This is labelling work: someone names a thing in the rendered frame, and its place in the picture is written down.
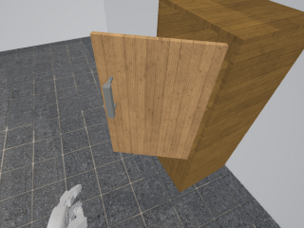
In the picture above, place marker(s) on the left robot hand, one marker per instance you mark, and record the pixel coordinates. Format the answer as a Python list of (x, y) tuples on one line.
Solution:
[(62, 217)]

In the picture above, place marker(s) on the cupboard door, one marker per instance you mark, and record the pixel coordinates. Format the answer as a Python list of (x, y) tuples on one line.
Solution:
[(161, 87)]

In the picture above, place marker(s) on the handle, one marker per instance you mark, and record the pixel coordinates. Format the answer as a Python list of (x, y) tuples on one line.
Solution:
[(108, 99)]

